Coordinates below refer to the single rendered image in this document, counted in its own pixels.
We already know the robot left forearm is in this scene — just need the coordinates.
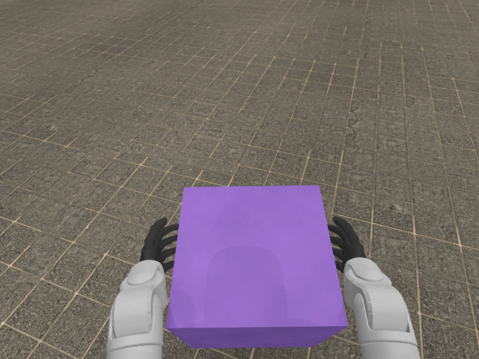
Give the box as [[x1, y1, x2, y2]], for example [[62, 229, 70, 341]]
[[106, 260, 168, 359]]

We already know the robot right hand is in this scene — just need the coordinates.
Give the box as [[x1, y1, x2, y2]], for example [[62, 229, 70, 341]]
[[327, 216, 366, 273]]

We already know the robot right forearm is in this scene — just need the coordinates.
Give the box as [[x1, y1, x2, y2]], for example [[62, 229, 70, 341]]
[[343, 257, 421, 359]]

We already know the robot left hand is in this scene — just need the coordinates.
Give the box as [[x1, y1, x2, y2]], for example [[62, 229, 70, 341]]
[[139, 217, 179, 273]]

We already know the carton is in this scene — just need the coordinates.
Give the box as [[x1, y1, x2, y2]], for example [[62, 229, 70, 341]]
[[165, 185, 348, 349]]

